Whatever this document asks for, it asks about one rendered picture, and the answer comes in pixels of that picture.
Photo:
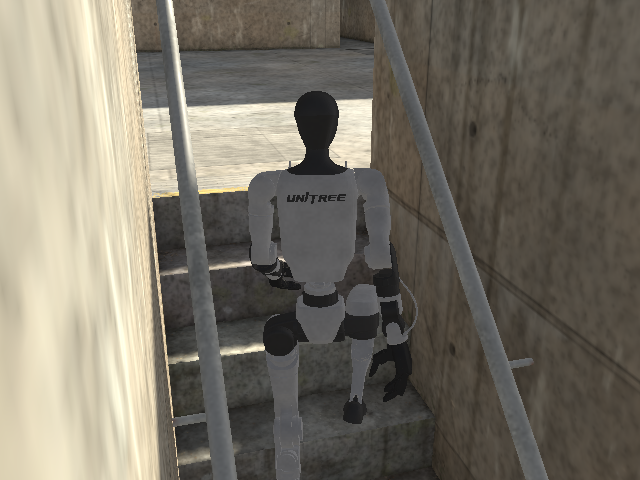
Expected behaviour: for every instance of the robot right thigh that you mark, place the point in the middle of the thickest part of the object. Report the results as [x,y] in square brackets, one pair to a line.
[361,312]

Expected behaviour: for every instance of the robot right upper arm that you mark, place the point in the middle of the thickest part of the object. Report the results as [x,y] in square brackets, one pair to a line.
[372,186]

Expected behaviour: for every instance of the robot left forearm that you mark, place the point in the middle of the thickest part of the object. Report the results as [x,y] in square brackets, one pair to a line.
[273,271]

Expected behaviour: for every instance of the robot right forearm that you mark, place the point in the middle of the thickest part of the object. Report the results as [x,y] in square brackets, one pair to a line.
[389,301]

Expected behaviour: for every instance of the robot left upper arm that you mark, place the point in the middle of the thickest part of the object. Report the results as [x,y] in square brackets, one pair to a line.
[261,190]

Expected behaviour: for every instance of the robot torso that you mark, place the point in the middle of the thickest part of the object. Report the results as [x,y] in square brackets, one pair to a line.
[317,220]

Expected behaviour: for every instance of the left robot hand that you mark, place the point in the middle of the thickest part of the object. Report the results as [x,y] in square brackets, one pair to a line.
[283,284]

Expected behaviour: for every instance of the right robot hand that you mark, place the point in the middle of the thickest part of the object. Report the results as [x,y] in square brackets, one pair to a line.
[400,354]

